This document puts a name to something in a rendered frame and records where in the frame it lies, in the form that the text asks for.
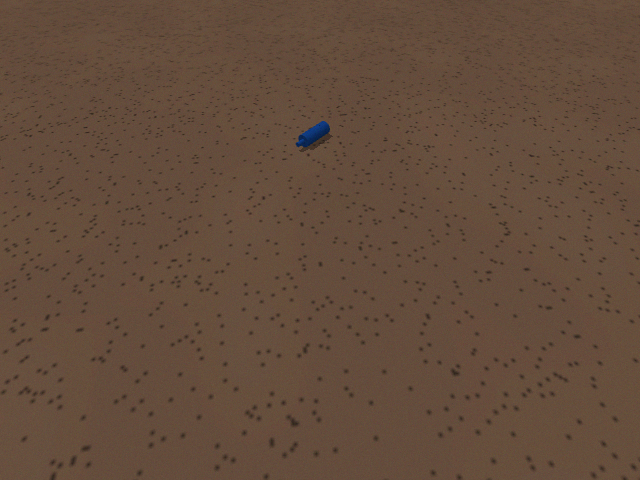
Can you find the bottle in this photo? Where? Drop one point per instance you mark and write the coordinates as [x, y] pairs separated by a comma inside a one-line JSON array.
[[313, 134]]

